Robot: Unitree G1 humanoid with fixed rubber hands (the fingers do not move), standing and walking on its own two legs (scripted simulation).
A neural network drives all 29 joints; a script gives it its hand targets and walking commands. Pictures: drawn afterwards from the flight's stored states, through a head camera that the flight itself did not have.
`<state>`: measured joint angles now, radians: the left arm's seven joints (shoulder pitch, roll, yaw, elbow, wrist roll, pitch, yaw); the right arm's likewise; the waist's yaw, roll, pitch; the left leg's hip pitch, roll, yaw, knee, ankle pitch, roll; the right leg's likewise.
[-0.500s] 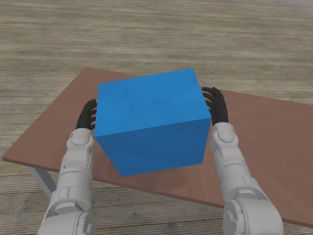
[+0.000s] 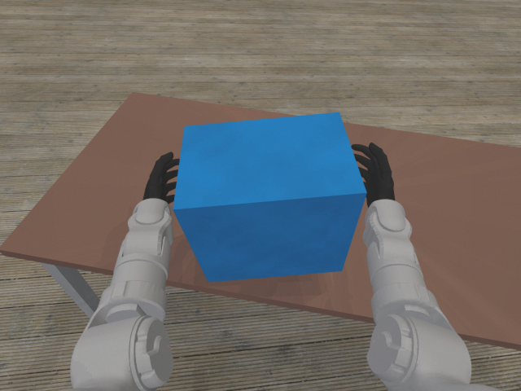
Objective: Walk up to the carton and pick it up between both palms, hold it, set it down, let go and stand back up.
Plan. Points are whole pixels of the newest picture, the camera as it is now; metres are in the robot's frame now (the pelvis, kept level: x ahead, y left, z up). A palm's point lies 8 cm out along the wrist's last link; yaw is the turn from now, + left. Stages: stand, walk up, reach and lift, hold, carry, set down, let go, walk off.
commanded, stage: set down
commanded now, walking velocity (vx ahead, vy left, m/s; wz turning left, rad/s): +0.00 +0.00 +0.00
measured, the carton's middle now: (268, 203) +0.44 -0.03 +0.03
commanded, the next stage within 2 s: none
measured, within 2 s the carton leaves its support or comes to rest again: neither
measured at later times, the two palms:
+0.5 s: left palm (165, 193) +0.44 +0.16 +0.05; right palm (365, 196) +0.42 -0.19 +0.08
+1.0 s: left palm (143, 209) +0.41 +0.19 +0.05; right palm (346, 199) +0.42 -0.16 +0.07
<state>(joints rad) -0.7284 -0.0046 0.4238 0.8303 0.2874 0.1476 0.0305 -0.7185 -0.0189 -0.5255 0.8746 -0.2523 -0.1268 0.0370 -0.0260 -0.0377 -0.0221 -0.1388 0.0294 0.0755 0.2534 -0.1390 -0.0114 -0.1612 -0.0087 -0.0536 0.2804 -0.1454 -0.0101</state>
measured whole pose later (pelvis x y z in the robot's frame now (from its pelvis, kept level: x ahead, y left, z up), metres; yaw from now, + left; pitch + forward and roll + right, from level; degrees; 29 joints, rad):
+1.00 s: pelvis +0.01 +0.01 +0.00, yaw +1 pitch +10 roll -1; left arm -0.76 0.09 0.35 1.14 0.17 -0.15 0.08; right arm -0.77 -0.03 -0.55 1.10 -0.30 -0.28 0.00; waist -0.02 -0.01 -0.12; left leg -0.34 0.03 0.04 0.35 -0.19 0.00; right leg -0.32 -0.02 -0.08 0.31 -0.16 0.00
